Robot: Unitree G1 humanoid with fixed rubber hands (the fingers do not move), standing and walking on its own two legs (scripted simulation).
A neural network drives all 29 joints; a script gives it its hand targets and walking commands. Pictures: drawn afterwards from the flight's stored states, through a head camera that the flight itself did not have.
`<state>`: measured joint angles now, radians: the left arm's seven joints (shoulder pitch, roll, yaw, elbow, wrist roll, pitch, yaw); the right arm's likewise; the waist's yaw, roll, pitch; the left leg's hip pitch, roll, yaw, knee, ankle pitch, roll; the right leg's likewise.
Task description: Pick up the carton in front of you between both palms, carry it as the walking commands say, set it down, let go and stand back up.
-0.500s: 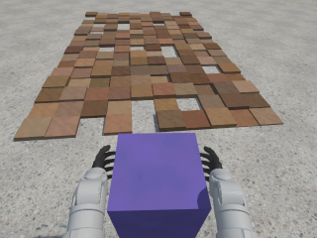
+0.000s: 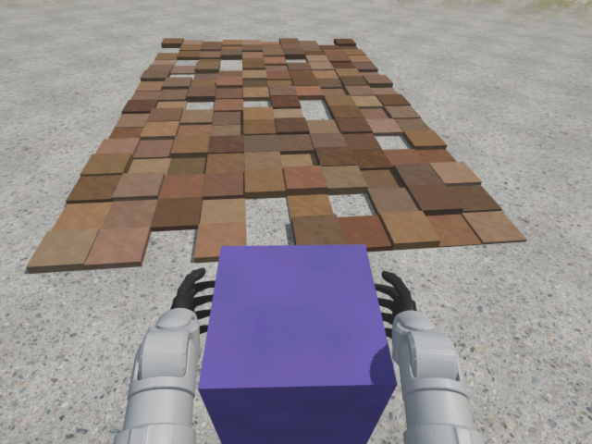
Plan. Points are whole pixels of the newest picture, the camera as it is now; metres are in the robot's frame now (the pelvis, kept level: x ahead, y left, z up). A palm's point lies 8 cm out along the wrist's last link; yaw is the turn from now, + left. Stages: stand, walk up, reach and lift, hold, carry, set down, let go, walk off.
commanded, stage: hold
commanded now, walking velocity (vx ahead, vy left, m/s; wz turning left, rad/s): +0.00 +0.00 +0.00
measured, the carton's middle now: (294, 351) +0.28 +0.00 -0.02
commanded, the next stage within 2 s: carry in 0.24 s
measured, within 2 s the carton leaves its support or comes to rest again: neither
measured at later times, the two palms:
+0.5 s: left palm (181, 288) +0.33 +0.16 +0.07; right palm (392, 288) +0.33 -0.14 +0.07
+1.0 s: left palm (212, 182) +0.57 +0.15 +0.08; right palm (371, 192) +0.54 -0.15 +0.08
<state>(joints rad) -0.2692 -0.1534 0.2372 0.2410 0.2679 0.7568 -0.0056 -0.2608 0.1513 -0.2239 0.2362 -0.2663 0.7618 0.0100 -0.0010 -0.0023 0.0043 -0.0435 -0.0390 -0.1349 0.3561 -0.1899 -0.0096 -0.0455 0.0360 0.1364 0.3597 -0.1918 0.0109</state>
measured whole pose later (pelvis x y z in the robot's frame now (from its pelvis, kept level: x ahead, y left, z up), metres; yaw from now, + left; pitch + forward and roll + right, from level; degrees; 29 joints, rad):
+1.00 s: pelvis +0.28 +0.02 +0.00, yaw -2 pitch +6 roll -2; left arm -0.18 -0.14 0.12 -0.34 0.10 1.21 0.10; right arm -0.16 0.13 -0.11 -0.37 -0.10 1.22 -0.10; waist -0.03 0.03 -0.11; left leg -0.08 0.03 0.16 0.30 -0.33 0.04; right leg -0.56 -0.04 -0.12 0.90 -0.32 -0.01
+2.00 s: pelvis +0.93 +0.03 +0.00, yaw +0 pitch +5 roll -1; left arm -0.73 0.01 0.23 0.05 0.07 1.22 0.12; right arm -0.72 0.01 -0.22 0.06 -0.04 1.20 -0.14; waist -0.04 -0.01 0.04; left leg -0.21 0.01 0.18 0.40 -0.29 0.07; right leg -0.72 -0.08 -0.06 0.93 -0.21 -0.04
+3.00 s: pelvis +1.62 +0.04 -0.02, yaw +1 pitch +5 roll -4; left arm -0.78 -0.02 0.23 0.03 0.08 1.26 0.13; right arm -0.78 -0.03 -0.25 0.05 -0.02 1.27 -0.12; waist -0.02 0.06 -0.04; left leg -0.10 0.00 0.07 0.58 -0.39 0.09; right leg -0.71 0.03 -0.17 0.91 -0.28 -0.10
